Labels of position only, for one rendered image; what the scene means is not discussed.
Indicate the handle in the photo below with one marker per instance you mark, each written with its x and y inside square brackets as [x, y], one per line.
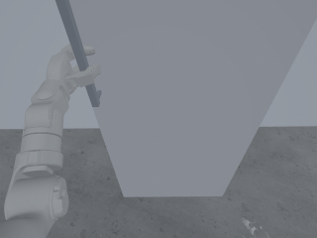
[70, 26]

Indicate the robot left forearm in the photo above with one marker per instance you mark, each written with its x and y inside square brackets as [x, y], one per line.
[40, 153]

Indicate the left robot hand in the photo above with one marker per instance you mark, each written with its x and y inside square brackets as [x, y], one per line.
[59, 68]

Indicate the robot left upper arm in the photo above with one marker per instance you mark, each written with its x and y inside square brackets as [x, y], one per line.
[33, 206]

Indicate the fridge door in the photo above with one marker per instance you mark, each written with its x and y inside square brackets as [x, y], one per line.
[186, 84]

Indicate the right robot hand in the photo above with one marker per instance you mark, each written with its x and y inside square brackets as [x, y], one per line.
[254, 227]

